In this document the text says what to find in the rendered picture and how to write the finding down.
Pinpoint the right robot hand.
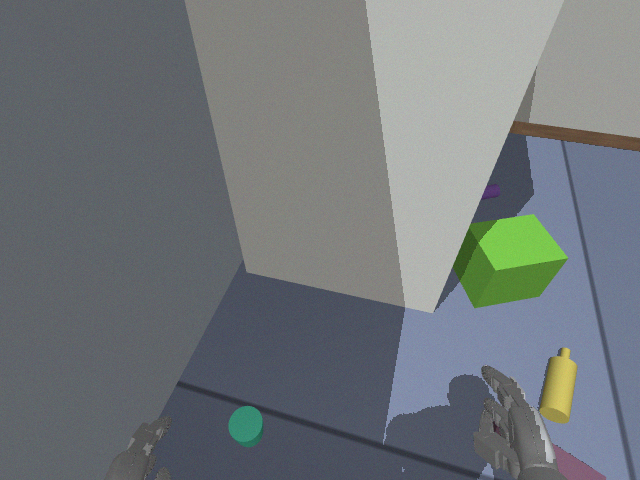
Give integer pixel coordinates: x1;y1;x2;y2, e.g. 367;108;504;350
473;365;559;479

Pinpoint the left robot hand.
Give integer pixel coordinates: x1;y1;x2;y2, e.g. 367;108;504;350
104;416;172;480

